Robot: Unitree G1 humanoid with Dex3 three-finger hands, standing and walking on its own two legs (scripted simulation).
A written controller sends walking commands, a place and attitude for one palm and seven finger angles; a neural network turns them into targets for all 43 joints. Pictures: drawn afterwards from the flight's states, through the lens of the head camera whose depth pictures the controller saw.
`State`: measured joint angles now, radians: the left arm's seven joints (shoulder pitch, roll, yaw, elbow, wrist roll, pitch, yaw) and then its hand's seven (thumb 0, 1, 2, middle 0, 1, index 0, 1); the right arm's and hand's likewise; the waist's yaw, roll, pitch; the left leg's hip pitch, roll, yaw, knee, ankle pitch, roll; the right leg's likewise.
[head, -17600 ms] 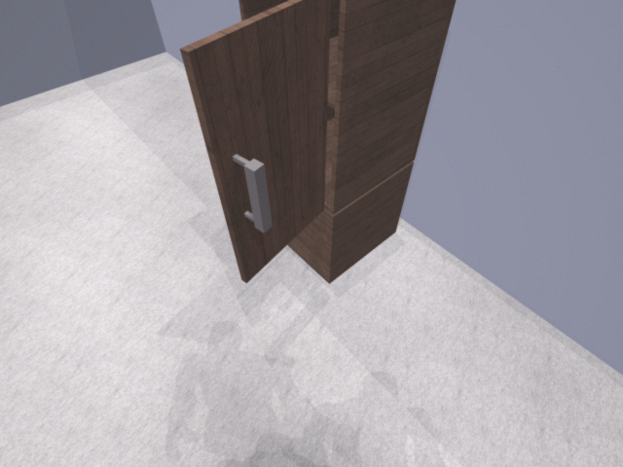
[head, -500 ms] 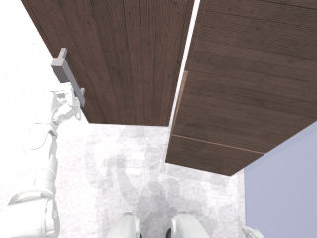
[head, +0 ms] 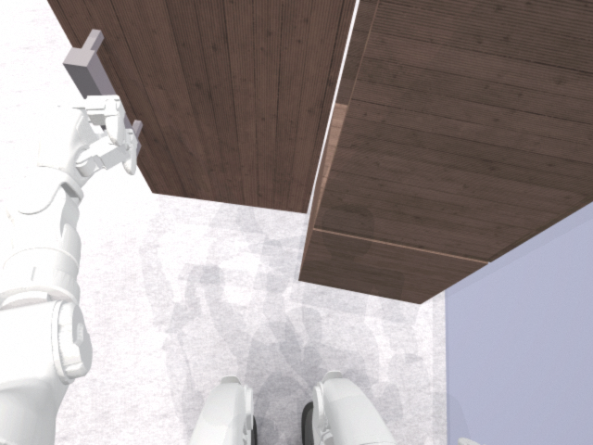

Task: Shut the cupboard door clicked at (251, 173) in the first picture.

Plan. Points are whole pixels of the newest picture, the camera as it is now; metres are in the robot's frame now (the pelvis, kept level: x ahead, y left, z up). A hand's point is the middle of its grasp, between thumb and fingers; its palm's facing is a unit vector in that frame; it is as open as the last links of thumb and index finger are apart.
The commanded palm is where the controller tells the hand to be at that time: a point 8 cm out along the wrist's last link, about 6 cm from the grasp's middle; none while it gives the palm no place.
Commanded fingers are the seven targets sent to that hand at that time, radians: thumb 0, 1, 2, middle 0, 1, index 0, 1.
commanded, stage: push the door shut along its arc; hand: left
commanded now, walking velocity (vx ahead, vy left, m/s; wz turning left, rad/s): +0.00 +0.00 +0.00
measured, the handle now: (114, 99) +0.56 +0.23 +0.06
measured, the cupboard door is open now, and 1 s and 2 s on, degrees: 94 74 69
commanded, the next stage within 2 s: pull the fist back off the door in 1.12 s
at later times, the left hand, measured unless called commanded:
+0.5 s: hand (145, 109) +0.54 +0.19 +0.07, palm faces -0.25 -0.97 -0.01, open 3.1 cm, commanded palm +0.55 +0.20 +0.06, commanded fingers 0.00 0.90 0.90 -1.30 -1.50 -1.30 -1.50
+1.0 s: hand (197, 76) +0.60 +0.12 +0.07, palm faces -0.36 -0.93 -0.01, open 3.0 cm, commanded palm +0.62 +0.15 +0.06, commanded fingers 0.00 0.90 0.90 -1.30 -1.50 -1.30 -1.50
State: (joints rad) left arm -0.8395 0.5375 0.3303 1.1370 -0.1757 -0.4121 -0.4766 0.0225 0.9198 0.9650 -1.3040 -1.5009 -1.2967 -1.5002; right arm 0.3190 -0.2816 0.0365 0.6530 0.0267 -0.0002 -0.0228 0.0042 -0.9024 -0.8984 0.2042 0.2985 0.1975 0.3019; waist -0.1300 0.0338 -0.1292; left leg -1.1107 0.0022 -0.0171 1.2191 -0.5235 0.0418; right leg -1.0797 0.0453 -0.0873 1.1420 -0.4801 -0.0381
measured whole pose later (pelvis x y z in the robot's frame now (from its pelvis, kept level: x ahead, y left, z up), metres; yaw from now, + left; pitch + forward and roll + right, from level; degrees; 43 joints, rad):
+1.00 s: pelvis +0.01 +0.01 -0.03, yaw -4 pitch +32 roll -6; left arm -1.31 0.73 0.33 1.32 0.00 -0.23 -0.51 0.00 0.88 0.92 -1.30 -1.50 -1.29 -1.50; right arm 0.39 -0.26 0.08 0.64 -0.01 -0.02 -0.02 0.00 -0.90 -0.90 0.21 0.30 0.20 0.30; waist -0.30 0.07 -0.11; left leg -1.33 0.04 -0.01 1.35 -0.58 0.06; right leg -1.30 0.08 -0.09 1.24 -0.50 -0.03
